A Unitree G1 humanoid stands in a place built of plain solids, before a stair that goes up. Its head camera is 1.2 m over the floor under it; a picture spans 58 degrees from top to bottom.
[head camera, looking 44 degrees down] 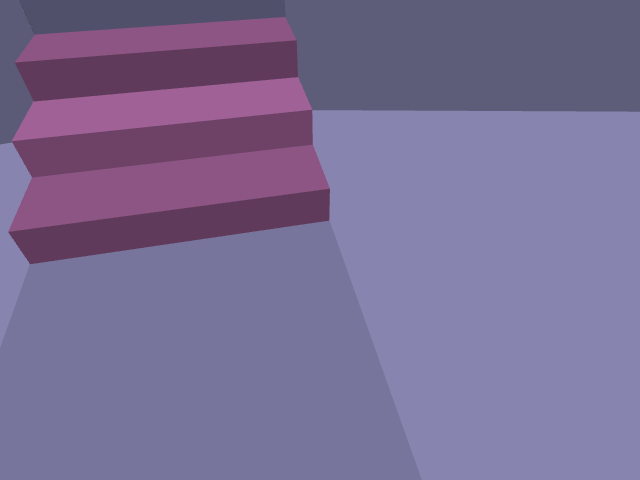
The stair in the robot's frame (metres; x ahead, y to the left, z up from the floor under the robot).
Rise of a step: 0.17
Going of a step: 0.33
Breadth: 1.16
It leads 12 degrees to the left of straight ahead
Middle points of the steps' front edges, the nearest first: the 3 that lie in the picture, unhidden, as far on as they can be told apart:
1.23 0.53 0.17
1.56 0.60 0.34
1.88 0.67 0.50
